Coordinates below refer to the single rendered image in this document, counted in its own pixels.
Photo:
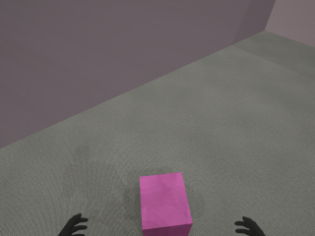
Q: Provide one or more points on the robot right hand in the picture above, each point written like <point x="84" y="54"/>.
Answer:
<point x="247" y="222"/>

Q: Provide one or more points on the carton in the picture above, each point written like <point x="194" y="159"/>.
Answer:
<point x="164" y="205"/>

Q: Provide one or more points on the robot left hand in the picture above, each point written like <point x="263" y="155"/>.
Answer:
<point x="70" y="227"/>

